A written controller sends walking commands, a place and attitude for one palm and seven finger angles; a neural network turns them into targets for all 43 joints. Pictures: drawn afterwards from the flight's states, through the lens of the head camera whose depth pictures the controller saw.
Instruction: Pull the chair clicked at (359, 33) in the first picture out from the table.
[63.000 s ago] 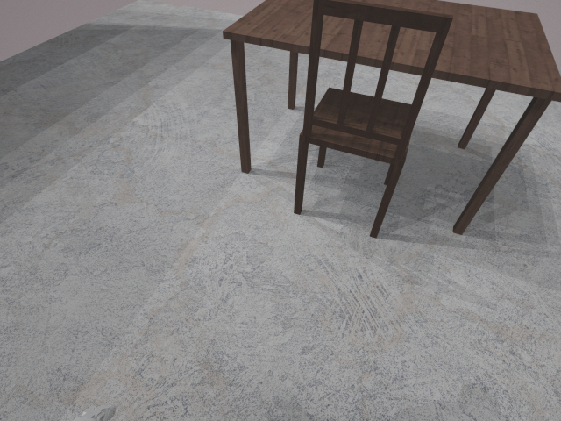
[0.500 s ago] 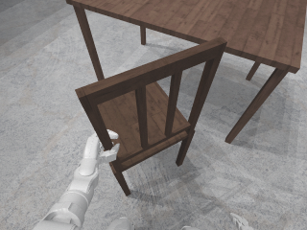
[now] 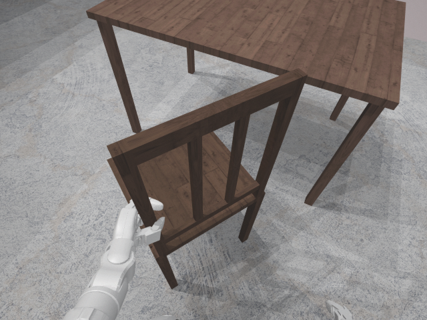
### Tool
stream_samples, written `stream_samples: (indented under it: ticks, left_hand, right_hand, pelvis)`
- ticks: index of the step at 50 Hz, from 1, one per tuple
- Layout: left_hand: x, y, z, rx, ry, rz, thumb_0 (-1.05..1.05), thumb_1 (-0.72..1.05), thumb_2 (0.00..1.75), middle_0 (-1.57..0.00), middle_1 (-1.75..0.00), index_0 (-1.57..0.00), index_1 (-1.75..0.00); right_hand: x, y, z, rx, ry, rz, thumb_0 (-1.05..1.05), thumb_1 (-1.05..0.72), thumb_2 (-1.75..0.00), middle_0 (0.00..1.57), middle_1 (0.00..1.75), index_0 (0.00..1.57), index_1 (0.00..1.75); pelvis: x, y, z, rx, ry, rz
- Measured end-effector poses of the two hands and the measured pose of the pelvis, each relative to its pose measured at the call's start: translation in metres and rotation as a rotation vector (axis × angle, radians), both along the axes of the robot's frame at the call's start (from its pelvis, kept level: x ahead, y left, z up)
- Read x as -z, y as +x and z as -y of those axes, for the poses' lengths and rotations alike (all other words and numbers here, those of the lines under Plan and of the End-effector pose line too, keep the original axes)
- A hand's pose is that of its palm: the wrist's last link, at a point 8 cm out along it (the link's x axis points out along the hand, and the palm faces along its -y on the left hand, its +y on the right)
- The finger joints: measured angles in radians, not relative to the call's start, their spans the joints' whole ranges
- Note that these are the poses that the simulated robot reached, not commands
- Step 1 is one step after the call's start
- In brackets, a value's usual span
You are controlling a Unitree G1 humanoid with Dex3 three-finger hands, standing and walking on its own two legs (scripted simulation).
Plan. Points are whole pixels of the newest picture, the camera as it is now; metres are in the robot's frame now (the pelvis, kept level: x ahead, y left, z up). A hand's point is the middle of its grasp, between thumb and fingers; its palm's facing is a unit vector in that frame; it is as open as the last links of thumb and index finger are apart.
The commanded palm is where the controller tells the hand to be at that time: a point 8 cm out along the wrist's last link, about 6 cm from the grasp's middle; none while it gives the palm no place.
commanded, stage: stop walking, hand still on the chair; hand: left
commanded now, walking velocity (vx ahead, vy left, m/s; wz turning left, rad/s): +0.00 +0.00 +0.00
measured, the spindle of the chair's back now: (196, 185) +0.40 +0.05 -0.04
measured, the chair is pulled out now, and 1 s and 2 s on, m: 0.42 0.42 0.42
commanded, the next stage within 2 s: open the thumb and straighten the fingers in 0.62 s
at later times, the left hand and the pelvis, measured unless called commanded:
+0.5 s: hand (155, 228) +0.30 +0.13 -0.07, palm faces +0.07 -0.98 -0.17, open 5.8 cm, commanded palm +0.28 +0.18 -0.05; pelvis +0.05 -0.01 +0.01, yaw -1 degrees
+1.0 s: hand (149, 224) +0.31 +0.15 -0.07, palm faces +0.03 -0.98 -0.17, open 9.1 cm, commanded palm +0.29 +0.20 -0.05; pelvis +0.05 +0.00 -0.01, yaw +2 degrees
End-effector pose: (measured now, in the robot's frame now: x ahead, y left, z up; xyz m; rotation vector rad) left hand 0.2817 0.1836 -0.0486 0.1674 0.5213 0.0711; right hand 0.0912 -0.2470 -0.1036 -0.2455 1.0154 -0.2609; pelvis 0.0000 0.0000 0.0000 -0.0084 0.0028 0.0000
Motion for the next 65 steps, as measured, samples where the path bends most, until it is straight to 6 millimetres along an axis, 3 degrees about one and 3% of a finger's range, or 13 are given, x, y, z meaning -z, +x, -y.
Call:
stream_samples:
  ticks: [8, 14, 19, 27, 40, 46, 53, 58, 65]
  left_hand:
    - [-0.002, -0.001, 0.001, -0.031, -0.012, -0.027, 0.01, 0.61, 0.68, -0.12, -1.13, -0.48, -1.44]
    - [-0.003, -0.001, 0.002, -0.044, -0.014, -0.037, 0.02, 0.61, 0.68, -0.13, -1.11, -0.48, -1.45]
    - [-0.003, -0.001, 0.002, -0.048, -0.014, -0.04, 0.02, 0.6, 0.69, -0.13, -1.11, -0.49, -1.44]
    - [-0.003, -0.001, 0.002, -0.049, -0.013, -0.042, 0.02, 0.6, 0.69, -0.13, -1.11, -0.49, -1.44]
    - [-0.002, 0.001, -0.001, -0.034, -0.022, -0.038, 0.02, 0.58, 0.68, -0.13, -1.14, -0.49, -1.43]
    - [-0.002, 0.006, -0.009, -0.006, -0.019, -0.007, 0.02, 0.38, 0.62, -0.24, -1.24, -0.49, -1.44]
    - [0.004, 0.011, -0.019, -0.028, 0.001, -0.025, 0.01, -0.14, 0.39, -0.34, -1.25, -0.46, -1.35]
    - [0.004, 0.01, -0.018, -0.028, -0.006, -0.026, 0.0, -0.37, 0.28, -0.33, -1.08, -0.38, -1.12]
    - [0.01, 0.01, -0.014, -0.027, -0.025, -0.039, 0.0, -0.5, 0.22, -0.22, -0.67, -0.23, -0.68]
  right_hand:
    - [0.0, 0.048, -0.024, -0.051, 0.077, 0.073, 0.01, -0.91, -0.9, 0.2, 0.3, 0.21, 0.3]
    - [-0.009, 0.082, -0.015, -0.065, 0.059, 0.131, 0.01, -0.91, -0.9, 0.2, 0.3, 0.21, 0.3]
    - [-0.018, 0.099, -0.001, -0.06, 0.024, 0.158, 0.01, -0.91, -0.9, 0.2, 0.3, 0.21, 0.3]
    - [-0.023, 0.101, 0.011, -0.036, -0.001, 0.154, 0.01, -0.91, -0.9, 0.2, 0.3, 0.21, 0.3]
    - [-0.008, 0.075, -0.003, -0.021, 0.076, 0.084, 0.01, -0.91, -0.9, 0.2, 0.3, 0.21, 0.3]
    - [0.003, 0.072, -0.002, -0.066, 0.101, 0.087, 0.01, -0.91, -0.9, 0.2, 0.3, 0.21, 0.3]
    - [0.015, 0.082, -0.002, -0.092, 0.106, 0.118, 0.01, -0.91, -0.9, 0.2, 0.3, 0.21, 0.3]
    - [0.017, 0.094, -0.003, -0.107, 0.104, 0.158, 0.01, -0.91, -0.9, 0.2, 0.3, 0.21, 0.3]
    - [0.015, 0.11, 0.0, -0.135, 0.089, 0.201, 0.01, -0.91, -0.9, 0.2, 0.3, 0.21, 0.3]
  pelvis:
    - [-0.004, 0.024, 0.003, 0.012, 0.003, -0.002]
    - [-0.006, 0.039, 0.006, 0.014, 0.006, -0.001]
    - [-0.007, 0.047, 0.007, 0.012, 0.007, -0.001]
    - [-0.007, 0.054, 0.008, 0.011, 0.007, 0.002]
    - [-0.005, 0.052, 0.006, -0.011, 0.008, -0.03]
    - [0.005, 0.046, 0.004, -0.025, 0.005, -0.083]
    - [0.016, 0.047, 0.002, -0.026, 0.008, -0.136]
    - [0.021, 0.052, 0.003, -0.03, 0.008, -0.152]
    - [0.027, 0.055, 0.008, -0.036, 0.01, -0.166]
